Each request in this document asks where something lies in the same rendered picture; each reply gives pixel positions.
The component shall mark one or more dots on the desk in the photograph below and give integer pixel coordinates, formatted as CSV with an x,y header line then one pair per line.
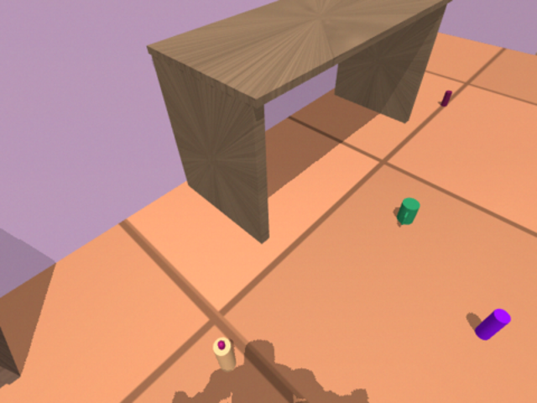
x,y
216,79

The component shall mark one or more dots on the bookshelf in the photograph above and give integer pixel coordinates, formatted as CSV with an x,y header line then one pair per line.
x,y
8,369

